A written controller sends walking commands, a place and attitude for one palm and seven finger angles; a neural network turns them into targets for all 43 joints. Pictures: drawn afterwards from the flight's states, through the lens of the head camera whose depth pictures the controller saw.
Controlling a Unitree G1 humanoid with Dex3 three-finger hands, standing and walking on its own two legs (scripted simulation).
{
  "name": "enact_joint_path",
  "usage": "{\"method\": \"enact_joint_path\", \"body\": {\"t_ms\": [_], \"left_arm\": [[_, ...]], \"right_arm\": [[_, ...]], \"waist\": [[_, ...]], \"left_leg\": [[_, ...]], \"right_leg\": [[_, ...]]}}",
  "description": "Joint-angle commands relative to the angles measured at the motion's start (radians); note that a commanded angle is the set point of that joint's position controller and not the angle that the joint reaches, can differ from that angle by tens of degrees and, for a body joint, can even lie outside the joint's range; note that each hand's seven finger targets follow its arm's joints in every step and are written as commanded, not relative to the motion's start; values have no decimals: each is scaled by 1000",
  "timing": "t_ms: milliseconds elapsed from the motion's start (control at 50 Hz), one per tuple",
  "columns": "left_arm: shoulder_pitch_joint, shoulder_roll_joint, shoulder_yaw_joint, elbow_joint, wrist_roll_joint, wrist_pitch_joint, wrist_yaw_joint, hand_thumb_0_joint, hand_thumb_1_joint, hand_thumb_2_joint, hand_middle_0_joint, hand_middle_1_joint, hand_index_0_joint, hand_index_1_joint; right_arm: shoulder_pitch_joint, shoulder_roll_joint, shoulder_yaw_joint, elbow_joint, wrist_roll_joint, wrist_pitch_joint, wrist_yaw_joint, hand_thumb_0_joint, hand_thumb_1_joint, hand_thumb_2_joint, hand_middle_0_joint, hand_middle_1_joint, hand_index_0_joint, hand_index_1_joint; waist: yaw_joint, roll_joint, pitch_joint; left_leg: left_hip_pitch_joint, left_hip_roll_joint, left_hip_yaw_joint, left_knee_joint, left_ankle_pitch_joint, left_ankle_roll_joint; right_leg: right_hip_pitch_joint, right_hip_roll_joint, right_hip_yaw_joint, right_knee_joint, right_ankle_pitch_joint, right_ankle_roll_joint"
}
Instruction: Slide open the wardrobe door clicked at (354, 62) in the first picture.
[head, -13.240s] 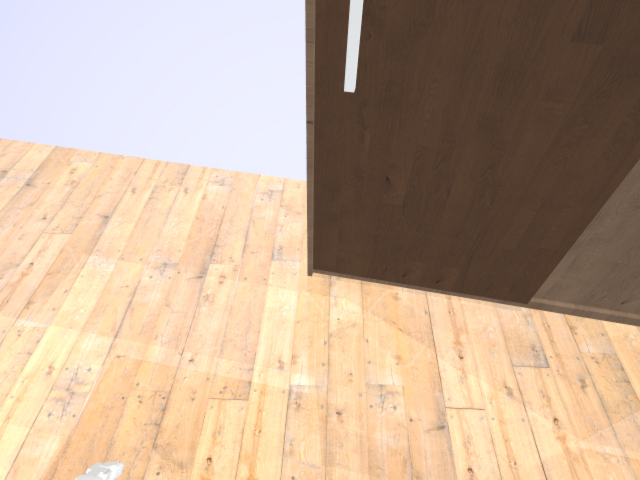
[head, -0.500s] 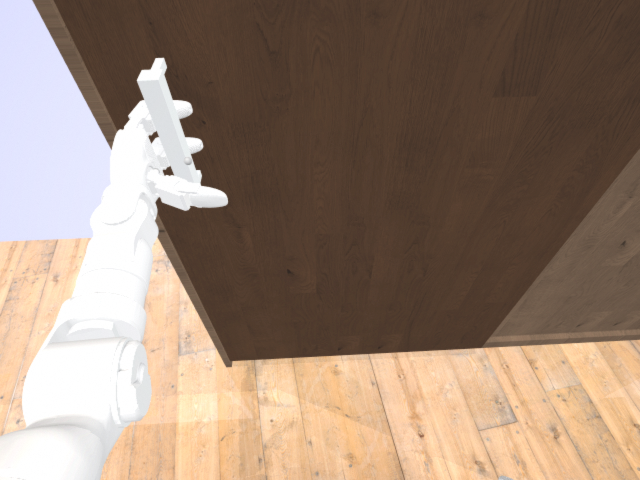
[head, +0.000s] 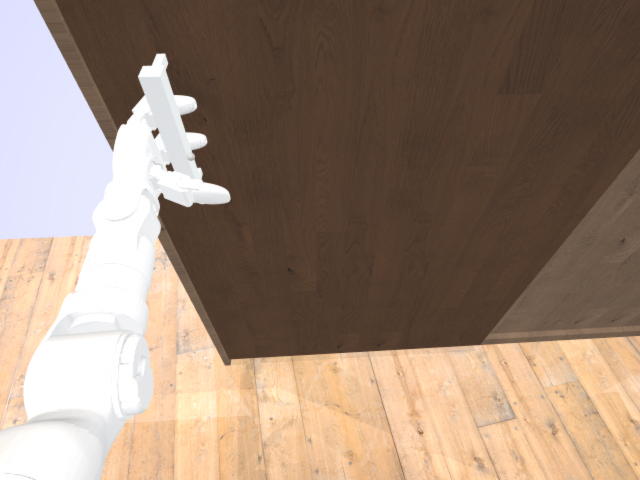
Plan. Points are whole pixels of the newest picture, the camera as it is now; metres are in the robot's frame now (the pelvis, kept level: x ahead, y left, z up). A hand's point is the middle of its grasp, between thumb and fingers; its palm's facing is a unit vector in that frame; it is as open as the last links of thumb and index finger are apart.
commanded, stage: grip the handle and tug to test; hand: left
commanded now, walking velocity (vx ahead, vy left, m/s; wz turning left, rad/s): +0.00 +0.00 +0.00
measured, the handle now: (179, 134) +0.52 +0.19 +0.15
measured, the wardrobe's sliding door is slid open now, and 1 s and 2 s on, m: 0.00 0.00 0.00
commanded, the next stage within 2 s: tug the door sideways, standing still in 1.44 s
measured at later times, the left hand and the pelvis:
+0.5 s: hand (192, 155) +0.48 +0.16 +0.15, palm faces +0.06 -1.00 +0.00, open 8.9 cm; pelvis +0.01 +0.00 +0.00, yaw +0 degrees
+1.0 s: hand (191, 155) +0.47 +0.16 +0.16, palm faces +0.08 -1.00 +0.00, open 5.7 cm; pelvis +0.02 +0.00 +0.00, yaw -1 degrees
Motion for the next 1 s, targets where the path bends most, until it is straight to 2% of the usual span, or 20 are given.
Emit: {"method": "enact_joint_path", "body": {"t_ms": [0,40,140,160,240,280,340,380,500,540,600,640,660,700,740,780,820,900,920,980], "left_arm": [[-529,159,-11,-222,-3,-58,-1,0,-500,300,-300,-1200,-300,-1200],[-544,178,4,-205,0,-59,5,0,-407,340,-310,-1213,-310,-1213],[-558,202,23,-194,6,-73,7,0,-173,440,-335,-1247,-335,-1247],[-570,189,12,-211,5,-78,6,0,-127,460,-340,-1253,-340,-1253],[-537,171,-3,-199,2,-75,-1,0,60,540,-360,-1280,-360,-1280],[-551,174,8,-243,-2,-75,2,0,153,580,-370,-1293,-370,-1293],[-499,170,8,-266,-2,-73,8,0,293,640,-385,-1313,-385,-1313],[-506,149,-6,-276,-4,-66,10,0,387,680,-395,-1327,-395,-1327],[-480,157,1,-326,-8,-51,8,0,667,800,-425,-1367,-425,-1367],[-431,181,25,-300,-11,-40,8,0,760,840,-435,-1380,-435,-1380],[-463,145,-11,-333,-10,-33,2,0,900,900,-450,-1400,-450,-1400],[-422,164,11,-343,-11,-30,4,0,900,900,-450,-1400,-450,-1400],[-422,168,15,-349,-13,-27,4,0,900,900,-450,-1400,-450,-1400],[-412,149,4,-363,-16,-23,0,0,900,900,-450,-1400,-450,-1400],[-391,143,-2,-400,-17,-23,2,0,900,900,-450,-1400,-450,-1400],[-396,131,-14,-396,-15,-14,2,0,900,900,-450,-1400,-450,-1400],[-376,165,14,-409,-13,-14,4,0,900,900,-450,-1400,-450,-1400],[-351,137,-7,-468,-16,-9,3,0,900,900,-450,-1400,-450,-1400],[-352,102,-36,-485,-16,-4,2,0,900,900,-450,-1400,-450,-1400],[-340,139,-1,-477,-20,11,7,0,900,900,-450,-1400,-450,-1400]], "right_arm": [[26,-142,-53,-95,4,-33,-13,0,-900,-900,200,300,200,300],[38,-147,-53,-89,0,-34,-15,0,-900,-900,200,300,200,300],[45,-146,-53,-89,-4,-33,-16,0,-900,-900,200,300,200,300],[38,-142,-52,-91,-4,-36,-13,0,-900,-900,200,300,200,300],[46,-144,-54,-91,-2,-32,-12,0,-900,-900,200,300,200,300],[40,-142,-56,-94,-2,-34,-8,0,-900,-900,200,300,200,300],[37,-143,-57,-101,-4,-31,-6,0,-900,-900,200,300,200,300],[33,-140,-58,-100,-2,-31,-4,0,-900,-900,200,300,200,300],[22,-139,-60,-105,-1,-25,-5,0,-900,-900,200,300,200,300],[25,-143,-61,-104,0,-20,-9,0,-900,-900,200,300,200,300],[11,-136,-59,-108,3,-20,-8,0,-900,-900,200,300,200,300],[16,-141,-61,-114,1,-17,-9,0,-900,-900,200,300,200,300],[10,-137,-60,-112,2,-16,-9,0,-900,-900,200,300,200,300],[8,-134,-61,-114,2,-16,-7,0,-900,-900,200,300,200,300],[-1,-135,-61,-124,1,-12,-6,0,-900,-900,200,300,200,300],[-7,-132,-58,-122,3,-9,-7,0,-900,-900,200,300,200,300],[-10,-134,-62,-122,3,-7,-8,0,-900,-900,200,300,200,300],[-22,-129,-62,-130,4,-6,-7,0,-900,-900,200,300,200,300],[-26,-125,-62,-131,5,-6,-5,0,-900,-900,200,300,200,300],[-23,-132,-63,-128,3,-1,-9,0,-900,-900,200,300,200,300]], "waist": [[-20,17,-328],[-23,-15,-326],[-19,-13,-356],[-21,20,-367],[-22,-15,-365],[-12,43,-393],[-1,19,-398],[-12,8,-381],[-2,15,-397],[4,-19,-377],[-4,16,-362],[11,3,-390],[10,28,-386],[11,-6,-383],[18,14,-407],[10,10,-381],[21,8,-396],[29,36,-414],[21,45,-412],[23,0,-400]], "left_leg": [[137,-15,-52,-63,260,16],[129,-16,-58,-62,255,18],[128,-16,-56,-56,272,18],[143,-16,-55,-54,283,16],[144,-12,-58,-50,317,16],[171,-13,-57,-45,342,11],[167,-10,-57,-47,367,10],[176,-8,-55,-47,373,12],[187,-9,-48,-51,389,13],[164,-9,-46,-53,386,17],[176,-11,-43,-57,374,16],[186,-8,-46,-53,426,16],[191,-9,-44,-53,430,15],[187,-9,-42,-54,433,16],[204,-10,-40,-52,465,17],[201,-9,-39,-55,460,17],[202,-9,-37,-56,457,18],[239,-4,-39,-54,536,15],[255,-3,-38,-52,552,14],[236,-4,-34,-58,530,18]], "right_leg": [[132,24,21,-45,280,-14],[134,24,17,-45,270,-14],[145,23,21,-36,288,-14],[139,23,23,-33,298,-14],[145,26,18,-30,321,-14],[143,26,21,-25,336,-16],[166,28,15,-25,348,-17],[155,30,15,-28,357,-14],[184,29,18,-34,383,-15],[201,30,17,-38,389,-15],[186,28,18,-41,384,-15],[209,28,16,-34,410,-17],[207,27,19,-35,416,-16],[219,28,17,-38,432,-15],[237,25,18,-36,450,-17],[224,26,17,-40,451,-14],[240,27,21,-40,457,-16],[249,26,20,-38,491,-16],[239,27,19,-40,494,-15],[257,26,20,-47,507,-12]]}}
